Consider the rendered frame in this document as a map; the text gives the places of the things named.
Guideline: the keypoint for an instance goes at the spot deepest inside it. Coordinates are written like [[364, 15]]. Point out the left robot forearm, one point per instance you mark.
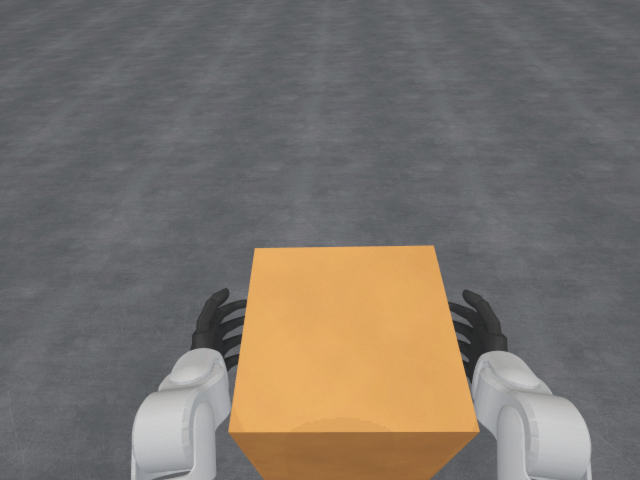
[[173, 435]]

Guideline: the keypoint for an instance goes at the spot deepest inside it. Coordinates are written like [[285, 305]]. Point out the right robot forearm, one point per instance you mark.
[[539, 436]]

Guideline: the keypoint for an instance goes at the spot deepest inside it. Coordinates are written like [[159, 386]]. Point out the carton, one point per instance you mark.
[[349, 366]]

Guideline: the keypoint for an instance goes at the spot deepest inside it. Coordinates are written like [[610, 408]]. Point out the robot right hand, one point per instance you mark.
[[486, 336]]

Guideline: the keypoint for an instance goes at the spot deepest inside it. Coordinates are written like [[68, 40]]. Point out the robot left hand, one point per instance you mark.
[[209, 332]]

